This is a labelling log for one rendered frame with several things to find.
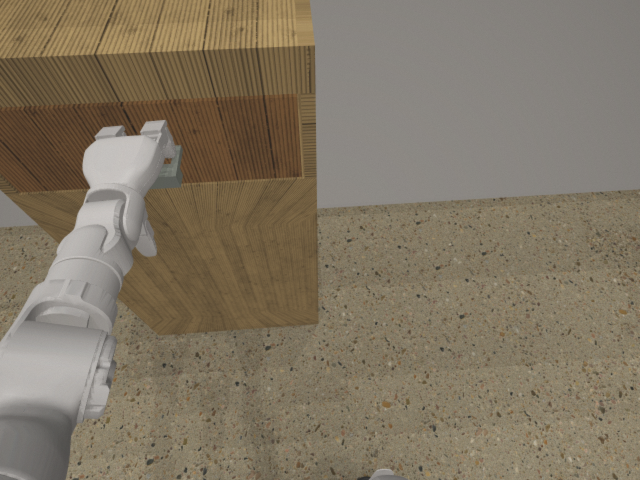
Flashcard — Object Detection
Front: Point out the left robot upper arm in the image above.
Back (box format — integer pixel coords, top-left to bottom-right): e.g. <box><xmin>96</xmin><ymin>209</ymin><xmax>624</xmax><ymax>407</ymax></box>
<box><xmin>0</xmin><ymin>320</ymin><xmax>117</xmax><ymax>480</ymax></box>

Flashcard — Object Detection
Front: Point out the handle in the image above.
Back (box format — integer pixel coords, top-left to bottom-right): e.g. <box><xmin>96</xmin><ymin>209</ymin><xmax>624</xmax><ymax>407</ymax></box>
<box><xmin>150</xmin><ymin>145</ymin><xmax>183</xmax><ymax>189</ymax></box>

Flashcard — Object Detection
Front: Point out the left robot forearm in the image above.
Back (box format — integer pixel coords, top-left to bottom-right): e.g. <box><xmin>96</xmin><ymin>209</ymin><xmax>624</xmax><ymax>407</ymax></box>
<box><xmin>0</xmin><ymin>183</ymin><xmax>145</xmax><ymax>362</ymax></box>

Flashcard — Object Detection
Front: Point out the robot left hand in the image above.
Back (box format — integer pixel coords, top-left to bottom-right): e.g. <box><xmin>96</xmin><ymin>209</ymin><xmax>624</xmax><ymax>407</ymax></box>
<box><xmin>82</xmin><ymin>120</ymin><xmax>176</xmax><ymax>257</ymax></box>

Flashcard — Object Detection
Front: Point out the drawer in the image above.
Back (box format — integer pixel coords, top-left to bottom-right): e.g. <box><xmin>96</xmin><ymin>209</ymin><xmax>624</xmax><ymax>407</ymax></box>
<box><xmin>0</xmin><ymin>94</ymin><xmax>302</xmax><ymax>193</ymax></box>

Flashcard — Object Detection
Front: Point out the cabinet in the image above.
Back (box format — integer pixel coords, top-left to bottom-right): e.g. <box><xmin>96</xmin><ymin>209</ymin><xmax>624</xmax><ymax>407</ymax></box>
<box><xmin>0</xmin><ymin>0</ymin><xmax>319</xmax><ymax>336</ymax></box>

